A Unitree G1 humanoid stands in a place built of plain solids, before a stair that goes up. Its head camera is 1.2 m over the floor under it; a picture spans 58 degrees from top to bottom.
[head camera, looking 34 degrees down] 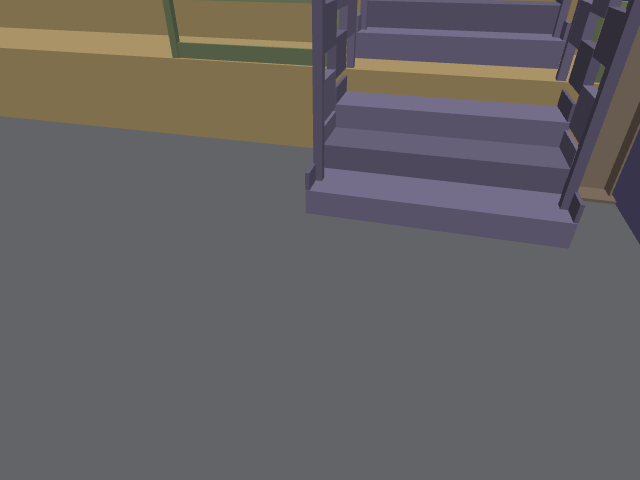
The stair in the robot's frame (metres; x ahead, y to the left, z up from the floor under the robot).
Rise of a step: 0.14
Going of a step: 0.30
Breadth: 1.32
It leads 15 degrees to the right of straight ahead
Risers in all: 4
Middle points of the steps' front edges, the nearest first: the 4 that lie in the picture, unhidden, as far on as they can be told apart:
1.87 -0.56 0.14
2.16 -0.64 0.28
2.45 -0.71 0.42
2.74 -0.79 0.56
